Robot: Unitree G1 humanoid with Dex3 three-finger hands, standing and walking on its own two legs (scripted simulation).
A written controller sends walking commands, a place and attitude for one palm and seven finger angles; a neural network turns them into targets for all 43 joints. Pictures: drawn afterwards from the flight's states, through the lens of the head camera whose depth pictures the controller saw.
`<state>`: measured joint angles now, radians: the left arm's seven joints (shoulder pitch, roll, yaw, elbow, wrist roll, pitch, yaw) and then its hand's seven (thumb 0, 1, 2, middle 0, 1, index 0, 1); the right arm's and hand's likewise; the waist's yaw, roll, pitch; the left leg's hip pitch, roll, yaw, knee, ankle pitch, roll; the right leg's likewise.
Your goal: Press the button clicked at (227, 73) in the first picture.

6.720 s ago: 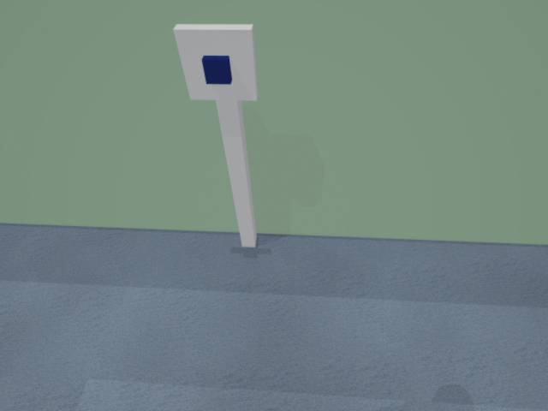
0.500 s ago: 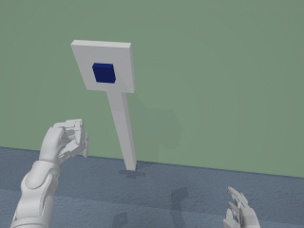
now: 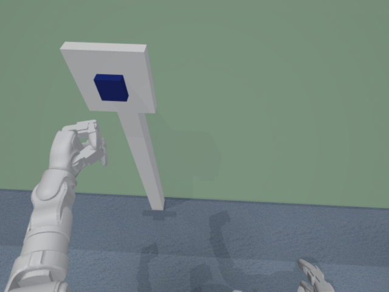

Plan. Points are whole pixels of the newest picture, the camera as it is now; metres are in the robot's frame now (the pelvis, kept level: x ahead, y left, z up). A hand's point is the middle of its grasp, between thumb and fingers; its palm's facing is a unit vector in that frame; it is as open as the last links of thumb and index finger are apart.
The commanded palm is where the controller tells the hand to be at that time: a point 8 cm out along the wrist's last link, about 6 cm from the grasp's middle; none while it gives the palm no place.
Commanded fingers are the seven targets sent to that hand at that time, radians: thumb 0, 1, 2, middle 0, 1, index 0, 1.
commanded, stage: aim a knuckle at the button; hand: left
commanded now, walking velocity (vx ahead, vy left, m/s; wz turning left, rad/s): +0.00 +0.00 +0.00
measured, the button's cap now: (112, 87) +0.54 +0.22 +0.11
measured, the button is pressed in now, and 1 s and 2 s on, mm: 0 0 2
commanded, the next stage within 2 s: press the button with the knuckle in 1.16 s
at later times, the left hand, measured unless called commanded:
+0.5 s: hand (114, 124) +0.45 +0.20 +0.08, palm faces -0.01 -1.00 -0.02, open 3.1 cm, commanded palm +0.42 +0.25 +0.08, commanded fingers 0.00 0.90 0.90 -1.30 -1.50 -1.30 -1.50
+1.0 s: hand (116, 124) +0.45 +0.20 +0.08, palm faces -0.03 -1.00 -0.01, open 3.1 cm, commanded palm +0.42 +0.25 +0.07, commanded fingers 0.00 0.90 0.90 -1.30 -1.50 -1.30 -1.50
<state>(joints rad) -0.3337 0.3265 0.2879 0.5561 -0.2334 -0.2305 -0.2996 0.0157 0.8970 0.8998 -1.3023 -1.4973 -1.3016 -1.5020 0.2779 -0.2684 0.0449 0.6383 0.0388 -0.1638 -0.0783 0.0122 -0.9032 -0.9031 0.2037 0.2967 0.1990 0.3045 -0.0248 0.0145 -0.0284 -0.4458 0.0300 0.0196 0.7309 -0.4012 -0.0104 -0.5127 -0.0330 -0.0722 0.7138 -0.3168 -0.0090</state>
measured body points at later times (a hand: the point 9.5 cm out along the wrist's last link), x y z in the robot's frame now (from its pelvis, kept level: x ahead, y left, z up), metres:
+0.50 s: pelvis -0.01 +0.00 -0.01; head +0.08 +0.01 +0.43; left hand +0.44 +0.25 +0.08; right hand +0.05 -0.26 -0.13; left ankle -0.02 +0.12 -0.71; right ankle +0.03 -0.11 -0.71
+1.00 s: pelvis +0.00 +0.01 -0.01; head +0.07 +0.02 +0.43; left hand +0.44 +0.25 +0.08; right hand +0.06 -0.25 -0.13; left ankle -0.02 +0.12 -0.71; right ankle +0.03 -0.11 -0.71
